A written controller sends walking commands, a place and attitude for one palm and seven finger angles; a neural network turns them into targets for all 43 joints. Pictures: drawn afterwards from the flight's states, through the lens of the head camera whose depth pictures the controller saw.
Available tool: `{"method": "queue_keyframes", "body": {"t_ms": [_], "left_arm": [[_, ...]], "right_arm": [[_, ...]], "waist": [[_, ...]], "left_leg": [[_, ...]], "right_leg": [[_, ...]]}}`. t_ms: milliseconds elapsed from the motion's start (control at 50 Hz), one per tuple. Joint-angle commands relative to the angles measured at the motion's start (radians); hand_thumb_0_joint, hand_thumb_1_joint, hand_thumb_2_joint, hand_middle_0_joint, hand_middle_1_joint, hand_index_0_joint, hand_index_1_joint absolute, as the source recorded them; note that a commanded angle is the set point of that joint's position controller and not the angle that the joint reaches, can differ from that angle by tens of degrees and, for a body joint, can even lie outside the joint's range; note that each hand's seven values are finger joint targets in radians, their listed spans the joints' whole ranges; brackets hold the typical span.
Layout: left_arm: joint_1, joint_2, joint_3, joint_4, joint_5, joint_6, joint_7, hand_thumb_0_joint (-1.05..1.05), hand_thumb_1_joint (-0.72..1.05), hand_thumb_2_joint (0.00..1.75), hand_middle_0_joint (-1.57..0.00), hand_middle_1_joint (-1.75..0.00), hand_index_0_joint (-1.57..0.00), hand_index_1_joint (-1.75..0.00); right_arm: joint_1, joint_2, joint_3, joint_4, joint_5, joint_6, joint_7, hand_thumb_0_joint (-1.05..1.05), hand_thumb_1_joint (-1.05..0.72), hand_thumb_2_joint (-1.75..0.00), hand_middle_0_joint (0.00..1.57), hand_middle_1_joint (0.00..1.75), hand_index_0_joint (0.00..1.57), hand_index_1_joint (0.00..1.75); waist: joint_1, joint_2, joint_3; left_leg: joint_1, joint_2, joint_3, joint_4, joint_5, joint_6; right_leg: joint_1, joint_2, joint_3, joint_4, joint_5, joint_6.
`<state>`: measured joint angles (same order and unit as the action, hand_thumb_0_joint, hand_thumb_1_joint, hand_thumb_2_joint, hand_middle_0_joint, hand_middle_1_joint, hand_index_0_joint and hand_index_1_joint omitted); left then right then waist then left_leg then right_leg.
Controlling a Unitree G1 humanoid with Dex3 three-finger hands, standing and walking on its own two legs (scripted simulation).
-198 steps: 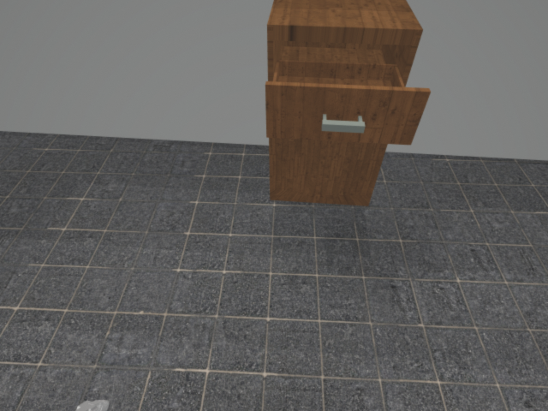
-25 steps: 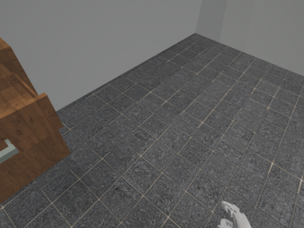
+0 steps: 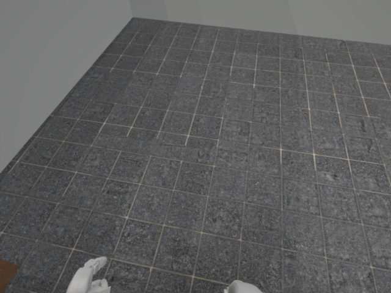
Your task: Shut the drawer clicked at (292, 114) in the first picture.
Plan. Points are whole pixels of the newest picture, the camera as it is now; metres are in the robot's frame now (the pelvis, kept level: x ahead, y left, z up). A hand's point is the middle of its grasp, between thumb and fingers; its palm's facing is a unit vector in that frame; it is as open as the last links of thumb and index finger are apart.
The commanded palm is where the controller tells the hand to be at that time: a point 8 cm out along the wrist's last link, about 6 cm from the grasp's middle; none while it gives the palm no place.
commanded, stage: turn to face it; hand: left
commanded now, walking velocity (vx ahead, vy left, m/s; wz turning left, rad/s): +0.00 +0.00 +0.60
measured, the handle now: out of the picture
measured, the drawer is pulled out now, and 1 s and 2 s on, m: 0.30 0.30 0.30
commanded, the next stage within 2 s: none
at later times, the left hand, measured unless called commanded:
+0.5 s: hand out of the picture +0.04 +0.24 -0.17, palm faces +0.27 -0.94 -0.19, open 7.3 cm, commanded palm none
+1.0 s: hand out of the picture -0.01 +0.20 -0.13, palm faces +0.53 -0.80 -0.27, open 7.4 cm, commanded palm none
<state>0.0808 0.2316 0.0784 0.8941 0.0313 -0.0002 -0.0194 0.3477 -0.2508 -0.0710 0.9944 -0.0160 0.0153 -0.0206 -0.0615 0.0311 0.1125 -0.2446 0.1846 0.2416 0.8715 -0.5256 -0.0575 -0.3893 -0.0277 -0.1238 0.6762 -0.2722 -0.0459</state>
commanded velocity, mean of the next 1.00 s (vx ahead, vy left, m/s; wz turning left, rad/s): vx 0.00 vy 0.00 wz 0.60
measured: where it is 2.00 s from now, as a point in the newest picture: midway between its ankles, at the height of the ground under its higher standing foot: outside the picture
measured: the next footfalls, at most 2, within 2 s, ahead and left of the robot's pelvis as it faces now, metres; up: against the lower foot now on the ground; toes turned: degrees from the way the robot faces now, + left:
left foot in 0.38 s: +0.05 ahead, +0.12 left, +0.00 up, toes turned +19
right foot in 0.94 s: +0.10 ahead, -0.12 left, +0.00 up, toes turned +29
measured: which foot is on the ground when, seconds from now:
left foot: up 0.00-0.36, down 0.38-0.94, up 0.96-1.00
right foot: down 0.00-0.38, up 0.40-0.92, down 0.94-1.00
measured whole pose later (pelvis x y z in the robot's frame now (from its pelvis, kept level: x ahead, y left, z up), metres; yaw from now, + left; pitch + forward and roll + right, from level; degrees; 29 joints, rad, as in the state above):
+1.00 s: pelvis +0.00 -0.02 +0.02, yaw +32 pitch +0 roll +0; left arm 0.19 0.18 0.05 0.87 0.02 0.02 0.02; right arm 0.19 -0.27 -0.11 0.91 -0.02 0.07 0.01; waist -0.02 0.06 0.04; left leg -0.50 -0.09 -0.10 0.84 -0.40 -0.02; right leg -0.24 -0.03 -0.04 0.54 -0.32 0.01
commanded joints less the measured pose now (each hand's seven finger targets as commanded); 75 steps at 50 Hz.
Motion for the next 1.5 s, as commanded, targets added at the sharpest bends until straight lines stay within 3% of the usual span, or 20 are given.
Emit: {"method": "queue_keyframes", "body": {"t_ms": [0,60,320,340,360,380,420,520,720,860,880,920,940,1020,1180,1280,1300,1320,1340,1480], "left_arm": [[0.207,0.165,0.015,0.018,-0.017,-0.017,0.043,0.00,0.90,0.90,-0.20,-0.30,-0.20,-0.30],[0.041,0.089,-0.016,-0.007,-0.011,-0.020,0.052,0.00,0.90,0.90,-0.20,-0.30,-0.20,-0.30],[0.094,0.101,0.024,-0.007,-0.011,0.012,0.059,0.00,0.90,0.90,-0.20,-0.30,-0.20,-0.30],[0.097,0.076,0.025,-0.016,-0.016,0.020,0.057,0.00,0.90,0.90,-0.20,-0.30,-0.20,-0.30],[0.123,0.018,0.021,-0.046,-0.024,0.028,0.050,0.00,0.90,0.90,-0.20,-0.30,-0.20,-0.30],[0.046,0.003,0.011,-0.089,-0.018,0.030,0.048,0.00,0.90,0.90,-0.20,-0.30,-0.20,-0.30],[0.011,0.003,0.023,-0.079,-0.007,0.029,0.044,0.00,0.90,0.90,-0.20,-0.30,-0.20,-0.30],[0.117,0.051,0.031,-0.003,-0.014,0.035,0.034,0.00,0.90,0.90,-0.20,-0.30,-0.20,-0.30],[0.071,0.082,0.023,-0.041,-0.018,0.037,0.041,0.00,0.90,0.90,-0.20,-0.30,-0.20,-0.30],[0.217,0.090,0.023,-0.041,-0.026,0.025,0.050,0.00,0.90,0.90,-0.20,-0.30,-0.20,-0.30],[0.264,0.108,0.030,-0.035,-0.021,0.018,0.052,0.00,0.90,0.90,-0.20,-0.30,-0.20,-0.30],[0.222,0.257,0.046,-0.084,-0.001,0.009,0.060,0.00,0.90,0.90,-0.20,-0.30,-0.20,-0.30],[0.141,0.220,0.037,-0.106,-0.012,0.013,0.062,0.00,0.90,0.90,-0.20,-0.30,-0.20,-0.30],[0.074,0.118,0.008,-0.111,-0.010,-0.011,0.054,0.00,0.90,0.90,-0.20,-0.30,-0.20,-0.30],[0.245,0.190,0.024,-0.054,0.000,-0.003,0.052,0.00,0.90,0.90,-0.20,-0.30,-0.20,-0.30],[0.231,0.209,0.039,-0.044,-0.010,0.011,0.046,0.00,0.90,0.90,-0.20,-0.30,-0.20,-0.30],[0.231,0.184,0.038,-0.056,-0.018,0.014,0.041,0.00,0.90,0.90,-0.20,-0.30,-0.20,-0.30],[0.190,0.109,0.019,-0.104,-0.022,0.014,0.033,0.00,0.90,0.90,-0.20,-0.30,-0.20,-0.30],[0.129,0.109,0.011,-0.123,-0.013,0.027,0.043,0.00,0.90,0.90,-0.20,-0.30,-0.20,-0.30],[0.133,0.110,0.020,-0.058,-0.017,0.033,0.034,0.00,0.90,0.90,-0.20,-0.30,-0.20,-0.30]], "right_arm": [[-0.021,-0.026,0.012,-0.068,0.007,-0.005,-0.016,0.00,-0.90,-0.90,0.20,0.30,0.20,0.30],[0.070,0.006,0.023,0.013,0.000,0.014,-0.008,0.00,-0.90,-0.90,0.20,0.30,0.20,0.30],[0.014,0.039,-0.001,-0.043,0.000,0.011,0.023,0.00,-0.90,-0.90,0.20,0.30,0.20,0.30],[0.058,0.009,-0.009,-0.035,-0.002,0.003,0.024,0.00,-0.90,-0.90,0.20,0.30,0.20,0.30],[0.084,-0.088,-0.031,-0.050,-0.011,-0.006,0.020,0.00,-0.90,-0.90,0.20,0.30,0.20,0.30],[0.115,-0.148,-0.045,-0.055,-0.019,-0.003,0.014,0.00,-0.90,-0.90,0.20,0.30,0.20,0.30],[0.060,-0.110,-0.039,-0.057,-0.013,-0.015,-0.005,0.00,-0.90,-0.90,0.20,0.30,0.20,0.30],[-0.067,-0.101,-0.026,-0.094,-0.001,-0.028,-0.009,0.00,-0.90,-0.90,0.20,0.30,0.20,0.30],[-0.075,-0.169,-0.053,-0.102,-0.005,-0.003,0.005,0.00,-0.90,-0.90,0.20,0.30,0.20,0.30],[-0.187,-0.181,-0.067,-0.160,-0.006,0.019,0.018,0.00,-0.90,-0.90,0.20,0.30,0.20,0.30],[-0.204,-0.160,-0.066,-0.171,-0.001,0.021,0.021,0.00,-0.90,-0.90,0.20,0.30,0.20,0.30],[-0.177,-0.064,-0.054,-0.210,0.001,0.022,0.026,0.00,-0.90,-0.90,0.20,0.30,0.20,0.30],[-0.187,-0.108,-0.061,-0.202,-0.015,0.027,0.027,0.00,-0.90,-0.90,0.20,0.30,0.20,0.30],[-0.156,-0.092,-0.054,-0.151,-0.006,0.034,0.050,0.00,-0.90,-0.90,0.20,0.30,0.20,0.30],[-0.312,-0.050,-0.021,-0.182,0.004,0.032,0.053,0.00,-0.90,-0.90,0.20,0.30,0.20,0.30],[-0.214,-0.083,-0.023,-0.165,0.004,0.009,0.047,0.00,-0.90,-0.90,0.20,0.30,0.20,0.30],[-0.133,-0.156,-0.042,-0.148,-0.001,-0.003,0.045,0.00,-0.90,-0.90,0.20,0.30,0.20,0.30],[-0.054,-0.276,-0.072,-0.144,-0.001,-0.006,0.040,0.00,-0.90,-0.90,0.20,0.30,0.20,0.30],[0.016,-0.287,-0.074,-0.108,0.007,-0.003,0.029,0.00,-0.90,-0.90,0.20,0.30,0.20,0.30],[-0.170,-0.166,-0.035,-0.151,0.000,-0.015,0.009,0.00,-0.90,-0.90,0.20,0.30,0.20,0.30]], "waist": [[0.104,-0.231,-0.287],[0.018,-0.152,-0.160],[0.044,-0.152,-0.122],[0.019,-0.037,-0.137],[0.014,0.256,-0.132],[-0.028,0.284,-0.110],[0.001,0.174,-0.128],[0.048,0.065,-0.159],[0.015,0.113,-0.147],[0.081,0.127,-0.157],[0.107,0.083,-0.155],[0.100,-0.337,-0.104],[0.067,-0.210,-0.101],[0.022,-0.195,-0.048],[0.119,-0.255,-0.102],[0.074,-0.233,-0.176],[0.028,-0.083,-0.248],[-0.019,0.274,-0.258],[-0.046,0.224,-0.284],[0.049,0.108,-0.162]], "left_leg": [[-0.272,-0.059,-0.247,0.389,-0.045,0.013],[-0.162,-0.054,-0.225,0.240,0.089,0.005],[-0.041,-0.099,-0.107,-0.240,0.220,0.013],[0.029,-0.063,-0.175,-0.382,0.329,0.036],[0.086,0.154,-0.511,-0.507,0.548,0.143],[0.048,0.288,-0.669,-0.596,0.605,0.265],[0.053,0.200,-0.629,-0.586,0.492,0.231],[0.091,0.066,-0.446,-0.577,0.540,0.196],[0.118,0.041,-0.595,-0.566,0.451,0.234],[-0.127,-0.034,-0.660,-0.517,0.308,0.190],[-0.224,-0.084,-0.617,-0.463,0.235,0.147],[-0.466,-0.288,-0.317,0.054,-0.024,0.006],[-0.383,-0.221,-0.354,0.201,0.005,0.024],[-0.365,-0.171,-0.275,0.357,0.173,-0.006],[-0.263,-0.162,-0.170,0.015,0.079,-0.019],[0.014,-0.189,-0.115,-0.392,0.282,0.019],[0.230,-0.085,-0.235,-0.470,0.504,0.064],[0.377,0.196,-0.590,-0.470,0.944,0.186],[0.352,0.243,-0.620,-0.456,1.068,0.264],[0.136,0.028,-0.456,-0.507,0.804,0.216]], "right_leg": [[0.359,-0.350,0.342,-0.278,0.664,-0.154],[0.146,-0.270,0.126,-0.327,0.477,-0.107],[0.131,-0.318,0.002,-0.209,0.189,-0.040],[0.074,-0.275,-0.041,-0.089,0.086,0.008],[-0.116,-0.134,-0.093,0.120,-0.203,0.096],[-0.192,-0.066,-0.025,0.354,-0.391,0.111],[-0.273,-0.077,0.115,0.532,-0.230,0.102],[-0.198,-0.075,0.129,0.485,-0.057,0.132],[-0.129,-0.027,0.136,0.234,-0.143,0.141],[0.206,0.023,0.118,-0.117,-0.055,0.104],[0.320,-0.008,0.126,-0.270,0.002,0.092],[0.297,-0.464,0.590,-0.529,-0.226,-0.079],[0.156,-0.446,0.489,-0.510,-0.182,-0.097],[0.159,-0.267,0.190,-0.377,0.200,-0.048],[0.327,-0.322,0.094,-0.282,0.499,-0.073],[0.283,-0.304,-0.020,-0.077,0.508,0.016],[0.127,-0.268,-0.056,0.113,0.351,0.071],[-0.183,-0.124,-0.060,0.345,-0.327,0.149],[-0.229,-0.113,0.066,0.458,-0.401,0.139],[-0.141,-0.081,0.123,0.441,-0.119,0.150]]}}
